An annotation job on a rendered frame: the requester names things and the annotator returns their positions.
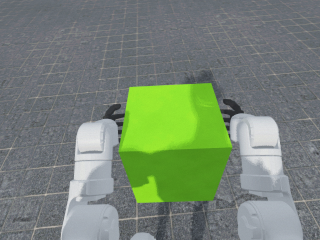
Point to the carton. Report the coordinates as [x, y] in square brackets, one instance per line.
[174, 144]

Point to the robot right hand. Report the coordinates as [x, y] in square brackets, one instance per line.
[235, 107]

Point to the robot right upper arm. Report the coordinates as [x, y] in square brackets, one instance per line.
[267, 220]

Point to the right robot forearm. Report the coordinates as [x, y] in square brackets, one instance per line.
[262, 168]

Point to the robot left upper arm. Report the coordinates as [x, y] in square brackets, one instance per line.
[91, 222]

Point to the robot left hand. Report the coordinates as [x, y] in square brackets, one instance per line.
[108, 115]

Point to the left robot forearm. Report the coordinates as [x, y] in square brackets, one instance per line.
[93, 166]

